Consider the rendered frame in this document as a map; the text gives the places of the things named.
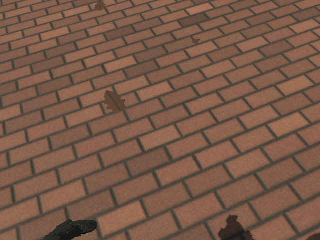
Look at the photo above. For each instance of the left robot hand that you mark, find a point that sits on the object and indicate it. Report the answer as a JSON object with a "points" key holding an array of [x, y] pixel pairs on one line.
{"points": [[69, 229]]}

